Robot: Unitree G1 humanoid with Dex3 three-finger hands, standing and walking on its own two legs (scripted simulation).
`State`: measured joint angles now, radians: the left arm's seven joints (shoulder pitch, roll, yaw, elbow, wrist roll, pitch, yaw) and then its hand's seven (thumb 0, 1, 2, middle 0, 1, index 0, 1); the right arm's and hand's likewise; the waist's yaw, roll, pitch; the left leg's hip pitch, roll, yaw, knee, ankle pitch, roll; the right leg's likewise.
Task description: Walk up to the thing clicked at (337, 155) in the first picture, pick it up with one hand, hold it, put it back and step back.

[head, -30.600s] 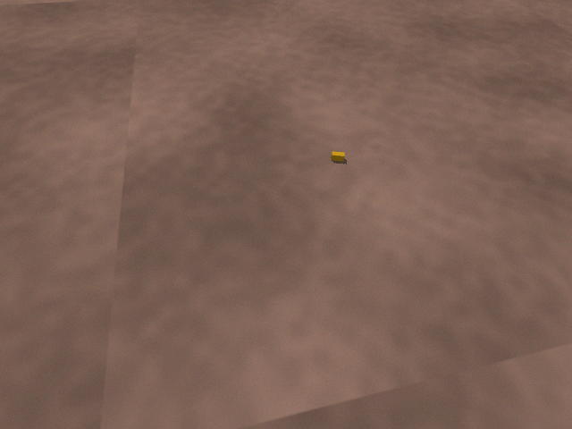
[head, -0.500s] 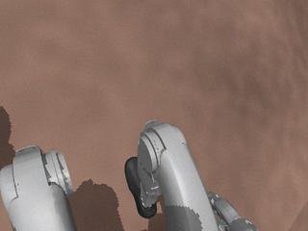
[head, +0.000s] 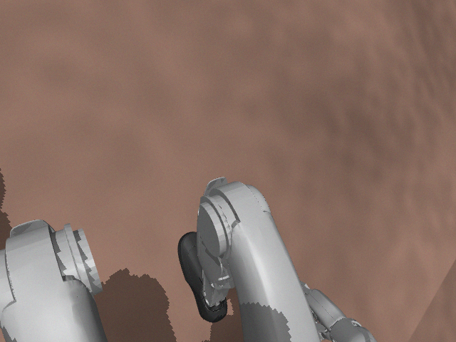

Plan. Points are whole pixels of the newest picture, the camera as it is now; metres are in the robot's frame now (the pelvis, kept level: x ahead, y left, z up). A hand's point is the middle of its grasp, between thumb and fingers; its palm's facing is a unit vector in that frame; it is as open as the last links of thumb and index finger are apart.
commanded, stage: rest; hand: left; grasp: from above
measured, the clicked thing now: out of the picture +0.43 +0.35 -0.28
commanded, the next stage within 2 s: open in 0.08 s
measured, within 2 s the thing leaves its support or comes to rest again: neither
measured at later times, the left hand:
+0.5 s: hand out of the picture +0.41 +0.36 -0.24, palm faces -0.50 -0.12 -0.86, open 8.0 cm
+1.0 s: hand out of the picture +0.42 +0.36 -0.24, palm faces -0.48 -0.10 -0.87, open 11.0 cm
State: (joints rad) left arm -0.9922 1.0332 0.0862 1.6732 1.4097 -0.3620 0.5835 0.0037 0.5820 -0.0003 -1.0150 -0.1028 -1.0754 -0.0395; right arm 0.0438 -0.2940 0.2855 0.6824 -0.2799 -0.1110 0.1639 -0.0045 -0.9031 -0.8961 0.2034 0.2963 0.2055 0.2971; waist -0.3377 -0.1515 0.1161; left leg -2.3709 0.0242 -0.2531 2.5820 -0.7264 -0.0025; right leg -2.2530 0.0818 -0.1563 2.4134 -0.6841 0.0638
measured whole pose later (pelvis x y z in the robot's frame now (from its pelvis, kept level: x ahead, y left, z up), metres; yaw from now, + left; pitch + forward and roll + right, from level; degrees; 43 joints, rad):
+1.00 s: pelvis +0.00 +0.00 +0.00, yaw -1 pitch +27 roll -15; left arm -0.99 1.07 0.10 1.66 1.39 -0.36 0.56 0.00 0.00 0.56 -0.47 -0.60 -0.49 -0.57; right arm 0.04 -0.32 0.31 0.63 -0.28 -0.13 0.18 0.00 -0.90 -0.90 0.20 0.30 0.21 0.30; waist -0.34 -0.16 0.14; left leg -2.36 0.02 -0.26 2.58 -0.73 0.00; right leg -2.24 0.08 -0.17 2.40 -0.68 0.07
